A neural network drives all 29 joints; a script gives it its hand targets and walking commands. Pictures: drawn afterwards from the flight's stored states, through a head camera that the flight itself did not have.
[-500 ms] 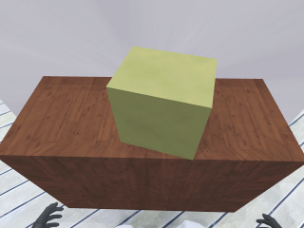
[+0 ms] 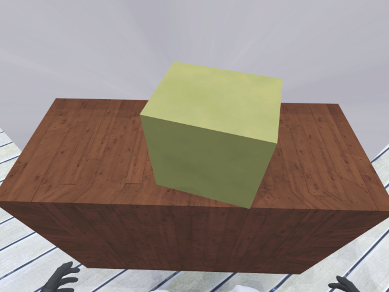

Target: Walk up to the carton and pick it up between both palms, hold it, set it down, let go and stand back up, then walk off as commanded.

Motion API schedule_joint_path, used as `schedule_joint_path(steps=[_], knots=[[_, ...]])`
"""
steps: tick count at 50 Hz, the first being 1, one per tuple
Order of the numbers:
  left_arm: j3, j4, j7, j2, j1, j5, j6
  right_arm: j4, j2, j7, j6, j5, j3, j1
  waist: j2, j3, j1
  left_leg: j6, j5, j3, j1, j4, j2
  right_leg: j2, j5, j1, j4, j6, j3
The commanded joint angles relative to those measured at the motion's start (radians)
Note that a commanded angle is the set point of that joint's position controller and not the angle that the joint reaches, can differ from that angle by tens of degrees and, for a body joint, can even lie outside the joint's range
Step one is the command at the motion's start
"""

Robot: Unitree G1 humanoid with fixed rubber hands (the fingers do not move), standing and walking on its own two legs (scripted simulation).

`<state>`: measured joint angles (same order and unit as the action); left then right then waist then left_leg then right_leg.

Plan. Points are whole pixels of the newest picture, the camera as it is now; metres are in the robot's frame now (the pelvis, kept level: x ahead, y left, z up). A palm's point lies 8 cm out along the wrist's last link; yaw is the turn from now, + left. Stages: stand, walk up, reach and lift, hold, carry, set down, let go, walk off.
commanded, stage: walk up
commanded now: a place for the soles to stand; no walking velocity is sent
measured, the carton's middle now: (212, 137) +0.43 -0.03 +0.06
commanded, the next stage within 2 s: reach and lift in 0.02 s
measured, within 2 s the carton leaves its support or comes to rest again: neither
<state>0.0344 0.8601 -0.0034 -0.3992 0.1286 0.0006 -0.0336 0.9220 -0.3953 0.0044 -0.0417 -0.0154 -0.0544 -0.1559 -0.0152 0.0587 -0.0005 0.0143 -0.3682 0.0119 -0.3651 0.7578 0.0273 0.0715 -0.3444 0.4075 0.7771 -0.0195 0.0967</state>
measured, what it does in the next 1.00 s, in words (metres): stands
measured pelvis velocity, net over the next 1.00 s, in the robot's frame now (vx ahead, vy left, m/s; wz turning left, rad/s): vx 0.00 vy -0.02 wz -0.03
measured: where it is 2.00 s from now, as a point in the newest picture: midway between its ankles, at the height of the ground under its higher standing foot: outside the picture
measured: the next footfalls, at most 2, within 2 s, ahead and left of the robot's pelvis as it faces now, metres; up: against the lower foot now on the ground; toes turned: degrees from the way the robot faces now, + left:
none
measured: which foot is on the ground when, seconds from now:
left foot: down 0.00-1.00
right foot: down 0.00-1.00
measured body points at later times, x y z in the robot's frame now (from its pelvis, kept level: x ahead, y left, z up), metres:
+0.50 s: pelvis +0.00 -0.03 +0.01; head +0.00 -0.02 +0.46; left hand +0.18 +0.28 -0.06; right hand +0.14 -0.32 -0.07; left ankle +0.02 +0.11 -0.71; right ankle +0.04 -0.11 -0.71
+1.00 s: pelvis +0.00 -0.02 +0.02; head -0.01 +0.00 +0.47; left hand +0.19 +0.26 -0.02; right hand +0.16 -0.26 -0.01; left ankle +0.02 +0.11 -0.71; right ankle +0.04 -0.11 -0.71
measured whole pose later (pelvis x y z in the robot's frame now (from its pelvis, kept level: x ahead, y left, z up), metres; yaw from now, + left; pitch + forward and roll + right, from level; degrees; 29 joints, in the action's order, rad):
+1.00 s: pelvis +0.00 -0.02 +0.02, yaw -1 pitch -6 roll +1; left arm 0.09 0.40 -0.03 -0.35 0.24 0.00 0.05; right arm 0.36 -0.19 -0.05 -0.14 0.02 -0.05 -0.34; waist -0.05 0.08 0.00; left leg 0.00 -0.26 0.02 -0.15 0.52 -0.01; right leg 0.02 -0.23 0.20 0.54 -0.04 0.10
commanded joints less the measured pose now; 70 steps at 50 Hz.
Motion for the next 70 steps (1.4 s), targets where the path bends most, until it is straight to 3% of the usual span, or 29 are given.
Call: schedule_joint_path(steps=[1,2,3,4,5,7,10,13,16,18,21,26,33,39,43,46,53,57,63,70], knots=[[0.051,-0.012,0.015,-0.227,-0.037,0.021,-0.035,-0.029,-0.195,0.002,-0.017,-0.003,-0.021,0.026,-0.021,-0.162,-0.009,0.066,0.146,-0.205,-0.023,-0.184,-0.106,0.125,-0.035,-0.187,-0.261,-0.053,-0.167],[0.034,-0.231,0.059,-0.120,-0.340,0.013,0.201,0.127,-0.060,0.040,-0.201,-0.099,-0.174,0.336,0.083,-0.019,0.030,-0.050,-0.175,0.008,-0.224,-0.204,-0.111,-0.092,-0.067,-0.110,-0.050,-0.034,0.005],[0.021,-0.279,0.076,-0.075,-0.247,0.030,0.281,0.157,-0.136,0.067,-0.220,-0.101,-0.189,0.253,0.177,0.005,0.044,0.010,-0.312,-0.057,-0.418,-0.267,-0.184,-0.135,0.014,-0.280,0.072,-0.020,0.035],[0.031,-0.290,0.072,-0.046,-0.215,0.050,0.308,0.160,-0.172,0.077,-0.221,-0.100,-0.189,0.223,0.210,-0.002,0.045,0.034,-0.298,-0.057,-0.530,-0.301,-0.223,-0.153,0.078,-0.426,0.114,-0.007,0.048],[0.062,-0.321,0.064,-0.048,-0.203,0.063,0.322,0.144,-0.196,0.077,-0.233,-0.091,-0.183,0.212,0.188,-0.043,0.045,0.041,-0.216,-0.029,-0.523,-0.291,-0.216,-0.145,0.118,-0.491,0.103,0.000,0.039],[0.075,-0.411,0.055,-0.088,-0.216,0.038,0.343,0.080,-0.206,0.070,-0.254,-0.056,-0.185,0.205,0.107,-0.127,0.035,0.015,-0.086,0.002,-0.370,-0.260,-0.187,-0.125,0.139,-0.466,0.027,-0.001,0.008],[0.094,-0.477,0.043,-0.101,-0.176,0.052,0.361,0.024,-0.171,0.050,-0.250,-0.033,-0.150,0.149,0.001,-0.148,0.044,0.009,0.008,0.024,-0.188,-0.232,-0.138,-0.108,0.189,-0.415,-0.068,-0.016,0.000],[0.158,-0.495,0.032,-0.135,-0.104,0.068,0.345,-0.089,-0.097,0.021,-0.254,-0.005,-0.093,0.098,-0.089,-0.186,0.006,0.016,0.128,0.065,-0.076,-0.209,-0.070,-0.081,0.286,-0.444,-0.155,-0.008,-0.051],[0.212,-0.475,0.014,-0.172,-0.055,0.082,0.328,-0.176,-0.024,-0.013,-0.239,0.016,-0.044,0.037,-0.175,-0.174,-0.025,0.024,0.158,0.075,-0.039,-0.196,-0.020,-0.054,0.361,-0.460,-0.213,0.025,-0.120],[0.213,-0.474,0.003,-0.179,-0.051,0.075,0.316,-0.232,0.010,-0.031,-0.224,0.019,-0.030,0.013,-0.190,-0.143,-0.036,0.026,0.134,0.085,-0.036,-0.217,-0.009,-0.045,0.328,-0.465,-0.252,0.037,-0.153],[0.209,-0.488,-0.007,-0.178,-0.065,0.052,0.294,-0.327,0.067,-0.049,-0.210,0.016,-0.009,-0.028,-0.173,-0.108,-0.047,0.024,0.123,0.102,-0.017,-0.251,0.007,-0.024,0.283,-0.449,-0.309,0.047,-0.197],[0.177,-0.550,-0.017,-0.167,-0.044,-0.010,0.241,-0.447,0.135,-0.066,-0.197,0.013,-0.004,-0.095,-0.086,-0.073,-0.055,0.016,0.147,0.114,0.044,-0.328,0.001,-0.027,0.222,-0.423,-0.376,0.040,-0.184],[0.131,-0.635,-0.029,-0.181,-0.061,-0.114,0.143,-0.642,0.187,-0.073,-0.166,0.026,0.008,-0.133,-0.025,-0.073,-0.029,0.041,0.062,0.116,0.005,-0.423,-0.028,-0.047,0.028,-0.473,-0.413,0.012,-0.154],[0.120,-0.609,-0.045,-0.147,0.006,-0.100,0.096,-0.682,0.172,-0.079,-0.131,0.043,0.024,-0.168,0.111,-0.048,-0.009,0.102,-0.108,0.087,-0.278,-0.584,-0.120,-0.122,0.121,-0.783,-0.291,0.040,-0.105],[0.105,-0.646,-0.044,-0.118,0.024,-0.096,0.057,-0.706,0.152,-0.080,-0.138,0.055,0.018,-0.147,0.161,-0.049,-0.005,0.120,-0.148,0.058,-0.424,-0.643,-0.160,-0.154,0.219,-0.932,-0.222,0.044,-0.078],[0.104,-0.690,-0.044,-0.123,0.025,-0.115,0.027,-0.751,0.169,-0.085,-0.138,0.074,0.029,-0.145,0.156,-0.052,-0.012,0.112,-0.145,0.056,-0.416,-0.623,-0.150,-0.143,0.204,-0.915,-0.231,0.044,-0.093],[0.110,-0.739,-0.071,-0.158,0.038,-0.218,0.005,-0.908,0.279,-0.121,-0.088,0.097,0.093,-0.197,0.022,-0.045,-0.040,0.071,-0.011,0.086,-0.119,-0.509,-0.063,-0.043,0.012,-0.631,-0.410,0.029,-0.171],[0.112,-0.776,-0.081,-0.184,0.036,-0.261,0.010,-0.998,0.311,-0.135,-0.029,0.119,0.120,-0.215,0.013,-0.026,-0.048,0.055,0.041,0.082,-0.012,-0.478,-0.043,-0.012,-0.025,-0.505,-0.465,0.020,-0.188],[0.095,-0.852,-0.095,-0.195,0.067,-0.305,0.004,-1.112,0.342,-0.170,0.018,0.158,0.141,-0.259,0.023,-0.049,-0.053,0.032,0.134,0.054,0.076,-0.437,-0.044,-0.002,0.094,-0.445,-0.467,0.019,-0.177],[0.087,-0.939,-0.107,-0.169,0.158,-0.303,-0.025,-1.189,0.341,-0.189,-0.010,0.180,0.147,-0.325,0.058,-0.090,-0.055,0.001,0.298,0.024,0.140,-0.399,-0.049,-0.033,0.260,-0.464,-0.439,0.011,-0.156]])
